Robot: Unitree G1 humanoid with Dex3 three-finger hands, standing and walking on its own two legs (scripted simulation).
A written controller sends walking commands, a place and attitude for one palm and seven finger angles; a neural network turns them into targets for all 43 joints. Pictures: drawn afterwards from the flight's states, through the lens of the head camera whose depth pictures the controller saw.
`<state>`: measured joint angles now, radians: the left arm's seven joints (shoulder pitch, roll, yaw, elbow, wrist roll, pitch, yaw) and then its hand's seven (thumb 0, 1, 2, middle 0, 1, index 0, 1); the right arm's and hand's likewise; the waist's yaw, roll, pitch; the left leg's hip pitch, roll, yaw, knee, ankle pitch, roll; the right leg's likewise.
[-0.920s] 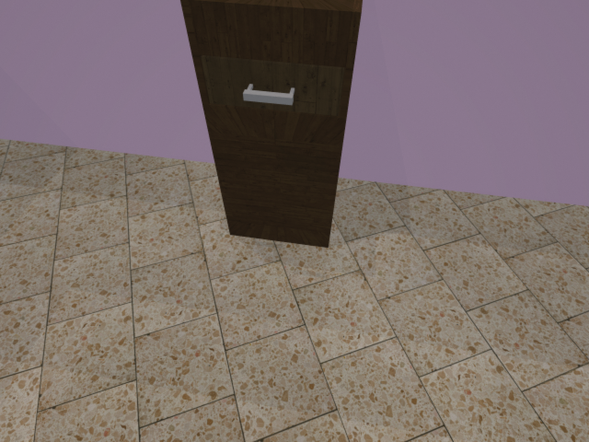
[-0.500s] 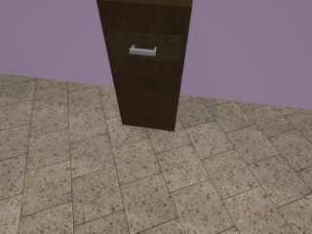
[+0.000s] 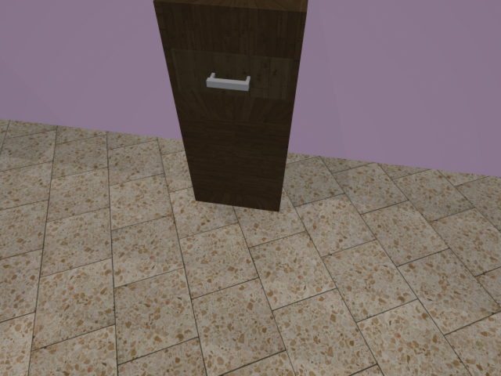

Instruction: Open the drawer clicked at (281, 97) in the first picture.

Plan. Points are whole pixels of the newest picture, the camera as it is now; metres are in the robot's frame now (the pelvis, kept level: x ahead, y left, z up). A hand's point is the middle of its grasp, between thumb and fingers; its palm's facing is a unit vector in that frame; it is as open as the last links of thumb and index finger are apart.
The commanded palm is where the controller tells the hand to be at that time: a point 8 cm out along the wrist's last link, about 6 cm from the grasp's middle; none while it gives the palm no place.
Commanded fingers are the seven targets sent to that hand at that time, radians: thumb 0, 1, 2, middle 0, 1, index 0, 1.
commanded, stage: turn to face it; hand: left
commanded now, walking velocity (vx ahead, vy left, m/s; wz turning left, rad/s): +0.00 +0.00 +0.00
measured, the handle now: (229, 80) +0.96 +0.12 -0.05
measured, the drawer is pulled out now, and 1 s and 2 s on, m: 0.00 0.00 0.00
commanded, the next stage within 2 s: take the last steps up to it in 0.16 s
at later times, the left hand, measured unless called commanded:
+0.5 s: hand out of the picture +0.06 +0.19 -0.18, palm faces -0.06 -0.97 -0.22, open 7.4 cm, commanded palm none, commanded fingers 0.00 0.90 0.90 -0.20 -0.30 -0.20 -0.30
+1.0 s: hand (176, 327) +0.24 +0.17 -0.18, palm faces -0.12 -0.98 -0.17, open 7.3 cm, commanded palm none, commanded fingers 0.00 0.90 0.90 -0.20 -0.30 -0.20 -0.30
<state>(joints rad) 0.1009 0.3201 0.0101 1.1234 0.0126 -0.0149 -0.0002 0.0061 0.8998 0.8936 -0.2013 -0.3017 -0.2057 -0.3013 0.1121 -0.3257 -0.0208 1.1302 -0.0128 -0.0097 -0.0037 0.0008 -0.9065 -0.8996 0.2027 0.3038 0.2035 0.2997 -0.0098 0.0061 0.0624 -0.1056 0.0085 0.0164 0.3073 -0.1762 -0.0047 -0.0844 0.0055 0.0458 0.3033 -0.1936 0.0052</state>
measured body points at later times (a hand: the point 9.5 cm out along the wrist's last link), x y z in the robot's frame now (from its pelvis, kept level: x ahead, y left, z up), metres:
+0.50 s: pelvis +0.02 -0.01 -0.01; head +0.03 -0.01 +0.44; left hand +0.06 +0.24 -0.16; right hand +0.00 -0.25 -0.17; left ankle -0.01 +0.12 -0.75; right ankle -0.02 -0.13 -0.75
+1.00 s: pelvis +0.15 -0.01 -0.01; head +0.20 -0.01 +0.44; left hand +0.24 +0.22 -0.17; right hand +0.02 -0.18 -0.15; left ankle +0.06 +0.10 -0.75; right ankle +0.24 -0.15 -0.71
